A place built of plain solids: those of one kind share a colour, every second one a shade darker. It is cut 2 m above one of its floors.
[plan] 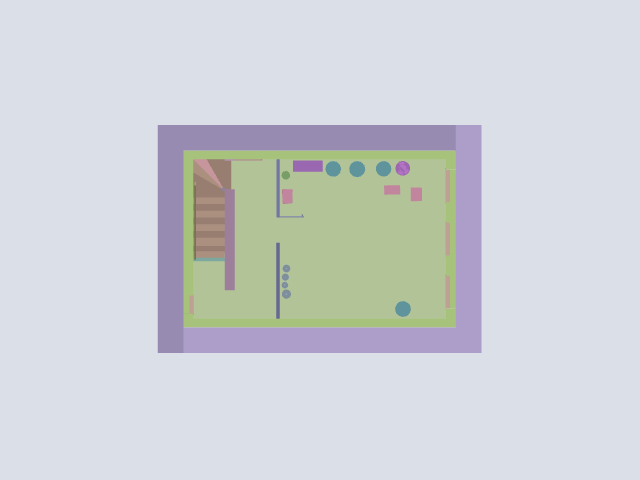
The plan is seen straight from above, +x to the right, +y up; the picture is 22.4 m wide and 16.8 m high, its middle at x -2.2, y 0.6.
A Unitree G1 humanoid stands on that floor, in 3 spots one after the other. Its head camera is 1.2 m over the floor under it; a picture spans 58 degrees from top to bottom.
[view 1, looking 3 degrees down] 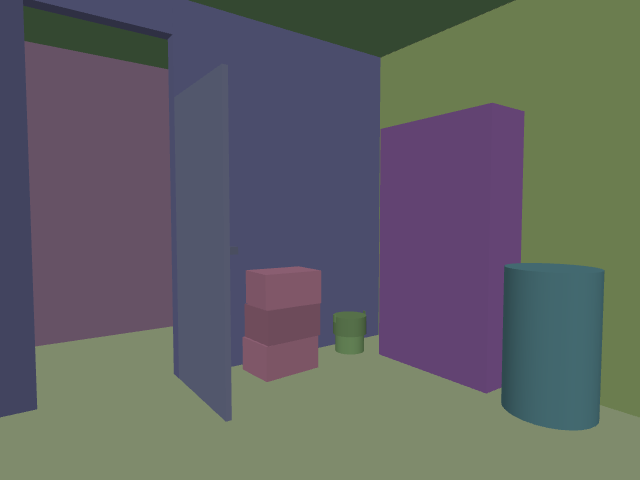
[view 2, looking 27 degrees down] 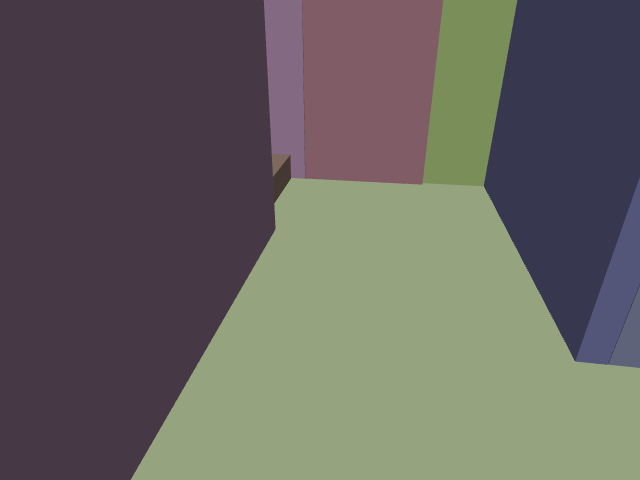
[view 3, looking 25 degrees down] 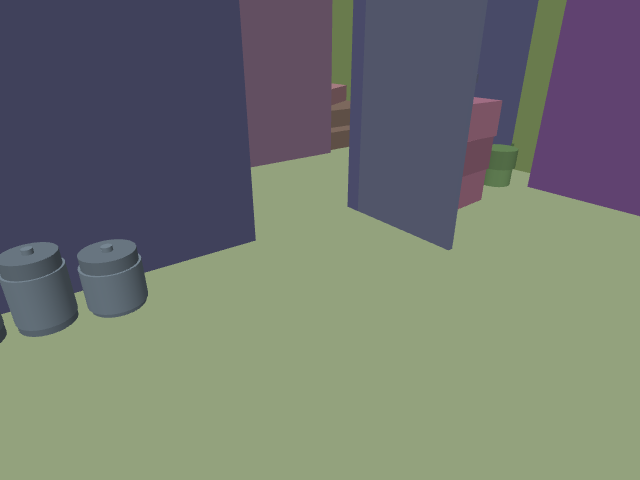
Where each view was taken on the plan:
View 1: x -0.43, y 0.38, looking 144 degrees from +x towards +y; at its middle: wall_partS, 3.93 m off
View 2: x -4.51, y -0.05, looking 99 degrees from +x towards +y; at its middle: floor_basement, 2.64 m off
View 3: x -1.31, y -0.70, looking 143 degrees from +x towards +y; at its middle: floor_basement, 2.84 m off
